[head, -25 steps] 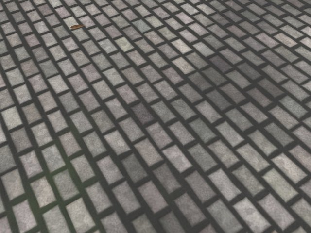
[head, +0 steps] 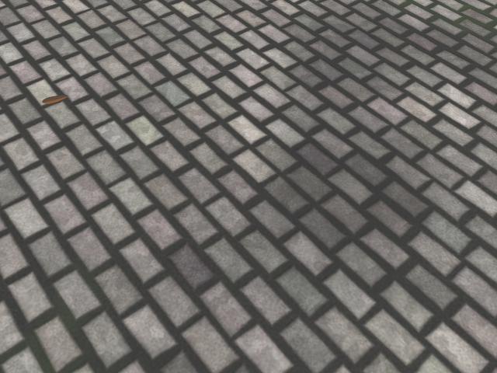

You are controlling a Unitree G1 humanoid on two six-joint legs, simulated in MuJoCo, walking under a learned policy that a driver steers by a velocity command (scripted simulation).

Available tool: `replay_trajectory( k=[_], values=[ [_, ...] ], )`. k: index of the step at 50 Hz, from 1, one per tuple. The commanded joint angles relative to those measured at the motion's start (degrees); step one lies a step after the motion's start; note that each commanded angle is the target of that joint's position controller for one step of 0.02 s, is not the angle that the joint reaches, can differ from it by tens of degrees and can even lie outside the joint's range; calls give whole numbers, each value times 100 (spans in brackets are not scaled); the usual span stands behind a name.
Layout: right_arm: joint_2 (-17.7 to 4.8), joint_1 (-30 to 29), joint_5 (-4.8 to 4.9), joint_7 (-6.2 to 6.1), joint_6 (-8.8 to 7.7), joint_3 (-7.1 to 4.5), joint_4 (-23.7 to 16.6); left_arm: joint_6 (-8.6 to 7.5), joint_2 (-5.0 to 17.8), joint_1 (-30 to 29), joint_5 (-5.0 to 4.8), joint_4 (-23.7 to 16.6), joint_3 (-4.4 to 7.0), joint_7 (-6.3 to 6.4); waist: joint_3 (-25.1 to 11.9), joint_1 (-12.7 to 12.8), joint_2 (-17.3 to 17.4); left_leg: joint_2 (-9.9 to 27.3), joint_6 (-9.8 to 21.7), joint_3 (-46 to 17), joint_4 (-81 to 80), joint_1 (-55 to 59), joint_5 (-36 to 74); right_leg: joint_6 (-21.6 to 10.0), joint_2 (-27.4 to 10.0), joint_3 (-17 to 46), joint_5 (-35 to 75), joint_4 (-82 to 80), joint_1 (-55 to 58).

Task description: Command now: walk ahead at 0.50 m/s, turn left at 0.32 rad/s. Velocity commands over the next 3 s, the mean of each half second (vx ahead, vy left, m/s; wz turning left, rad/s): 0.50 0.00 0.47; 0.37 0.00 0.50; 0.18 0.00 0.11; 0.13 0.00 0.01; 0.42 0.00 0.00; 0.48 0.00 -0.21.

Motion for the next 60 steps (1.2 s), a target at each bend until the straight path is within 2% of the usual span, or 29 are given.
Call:
replay_trajectory(
  k=[1, 7, 9, 11, 12, 13, 14, 15, 16, 18, 19, 22, 28, 33, 35, 36, 37, 38, 39, 40, 41, 42, 43, 44, 47, 51, 56, 59, 60],
  values=[
    [-1046, -198, 65, -125, -44, -256, -455, -80, 241, -353, -3, -507, 38, 7, -219, 140, 592, 1339, 1061, -1414, -847, 227, 1091, 179, 10, -31, 762, -1145, -119],
    [-998, 372, 119, -203, 139, -255, -395, -171, 347, -1232, -136, -753, 60, -108, -101, -146, 738, 1266, 802, -1601, -468, 198, 570, 245, 391, 35, 1726, -2525, 636],
    [-1043, 359, 117, -226, 187, -280, -438, -219, 483, -1190, -159, -783, 124, -126, -103, -24, 833, 1335, 706, -1909, -218, 330, 371, 166, 420, 72, 1452, -2826, 979],
    [-921, 188, 107, -233, 204, -257, -544, -253, 672, -549, -133, -635, 242, -84, -339, 376, 868, 1090, 477, -1900, 383, 153, 557, -68, 311, 38, 1382, -3193, 2037],
    [-686, 4, 54, -215, 171, -177, -678, -264, 920, 209, -50, -546, 333, -29, -887, 772, 657, 830, 278, -1589, 1458, -353, 479, -377, -323, 532, 1277, -3044, 3219],
    [-270, 376, 62, -219, 100, -53, -839, -204, 1428, 1033, 47, -444, 463, 23, -1756, 884, -558, 155, -91, -769, 3332, -1914, -877, -1063, -1580, 2176, 933, -3050, 5180],
    [-423, 710, 147, -218, 59, -30, -953, -118, 1352, 1304, -27, -257, 464, -36, -1940, 747, -1727, 242, -182, -485, 4532, -3089, -2587, -1556, -2346, 3966, -170, -3545, 5451],
    [-891, 435, 191, -223, 95, -160, -856, -104, 875, 1051, -66, -313, 343, -39, -1150, 786, -930, 572, -222, -600, 5117, -3462, -2164, -1390, -2099, 3543, -704, -3695, 4809],
    [-961, 28, 136, -212, 144, -192, -910, -78, 649, 795, -68, -336, 266, -38, -599, 763, -476, 743, -254, -440, 5214, -3447, -1686, -1184, -1820, 2670, -336, -3777, 4129],
    [-797, -245, 53, -175, 223, -220, -995, -63, 394, 318, -14, -288, 167, -75, -45, 489, -279, 1019, -281, -345, 4867, -3114, -1111, -1002, -1326, 1602, 533, -4161, 3062],
    [-684, -204, 89, -139, 263, -205, -1053, -79, 461, 207, 5, -249, 185, -84, 33, 355, -544, 1132, -309, -301, 4758, -2893, -971, -1012, -1285, 1303, 777, -4317, 2700],
    [-524, -421, 69, -95, 328, -171, -1191, -155, 599, 200, -21, -102, 258, -88, 57, 297, -356, 1204, -423, -224, 4397, -2905, -507, -1107, -1233, 581, 1610, -4573, 2507],
    [-385, -1370, 49, 87, 254, -68, -1458, -90, 942, 412, -70, 189, 342, -21, 165, 593, -136, 1099, -348, 145, 2514, -2612, 1070, -882, -1101, -595, 2202, -4560, 2749],
    [-514, -1976, 71, 222, 269, -97, -1825, 55, 1227, 728, -213, 402, 422, -10, 328, 686, -201, 883, -22, 539, 1722, -2449, 438, -667, -1362, -975, 2897, -4176, 3494],
    [-732, -1633, 36, 222, 307, -215, -1837, 134, 1417, 722, -246, 408, 471, 27, -13, 395, -398, 478, 222, 902, 1624, -1665, -184, -536, -1337, -1226, 4856, -3302, 3658],
    [-964, -870, 21, 198, 321, -359, -1660, 193, 1430, 636, -260, 381, 464, 58, -380, -66, -342, 185, 389, 1048, 1278, -677, 9, -390, -1159, -1415, 5611, -2221, 3486],
    [-1339, 47, -1, 105, 349, -546, -1446, 187, 1274, 679, -229, 314, 396, 93, -868, -506, -106, 183, 608, 742, 1037, 906, 775, -114, -904, -1516, 5042, -762, 2551],
    [-2091, 205, -51, -9, 349, -666, -1461, 95, 535, 1198, 82, -19, 150, 44, -1517, -27, 1530, 1887, 1510, -1917, 1229, 3258, 2318, 320, -72, -1402, -98, 1559, -59],
    [-1985, 233, -54, 13, 297, -587, -1738, -83, 712, 1099, 12, -99, 75, -28, -2800, -189, 1488, 2766, 2345, -4153, 416, 3846, 2451, 407, 535, -82, -2146, 2834, -804],
    [-1592, 60, -91, 53, 266, -461, -1722, -130, 1124, 475, -201, -195, 190, -66, -2349, -371, 764, 2479, 1966, -3172, 391, 3444, 2955, 315, 168, 316, -1684, 2880, -1085],
    [-1316, -204, -30, 49, 244, -387, -1654, -128, 1023, 320, -216, -228, 134, -41, -1632, -178, 477, 2222, 1687, -2302, 450, 2643, 3228, 260, -58, 180, -1263, 2421, -1130],
    [-1110, -525, 26, 25, 251, -326, -1664, -78, 978, 324, -113, -130, 133, 27, -1102, 43, 122, 1978, 1434, -1769, 380, 1790, 3315, 299, -268, 82, -963, 1973, -960],
    [-947, -757, 4, 13, 263, -255, -1675, 14, 1017, 197, -13, -121, 165, 84, -780, 179, 116, 1751, 1259, -1415, 147, 1027, 3606, 270, -366, 15, -757, 1672, -510],
    [-1067, -887, -119, -8, 262, -271, -1683, 116, 1000, 471, -62, -115, 166, 87, -799, 422, 525, 1865, 1439, -1384, 66, 489, 3970, 342, -362, 61, -702, 1656, -110],
    [-1089, -1035, -120, -58, 218, -278, -1512, 244, 766, 667, -37, 30, 108, 122, -813, 573, 446, 1577, 1312, -777, -68, -83, 4195, 482, -265, -90, -318, 766, 262],
    [-1051, -1035, -77, -159, 305, -238, -1324, 280, 539, 192, -21, -36, 11, 89, -929, 399, 604, 1386, 1053, -443, -65, -58, 3688, 471, -173, -103, 866, -546, 564],
    [-946, -891, -108, -126, 372, -151, -1060, 298, 658, -338, -53, -178, 51, -2, -658, 180, 748, 1528, 952, -781, 92, 136, 2470, 325, -27, -46, 949, -1689, 898],
    [-887, -800, -28, -91, 387, -95, -941, 258, 657, -165, -23, -144, 80, -74, -565, 314, 763, 1387, 678, -1106, 262, -60, 204, 26, 125, -254, 1045, -2699, 1667],
    [-774, -684, -86, -96, 369, -46, -919, 241, 788, -46, -4, -138, 115, -54, -535, 308, 643, 1187, 515, -1140, 449, -281, -612, -110, -111, 17, 1114, -2755, 2033]
  ],
)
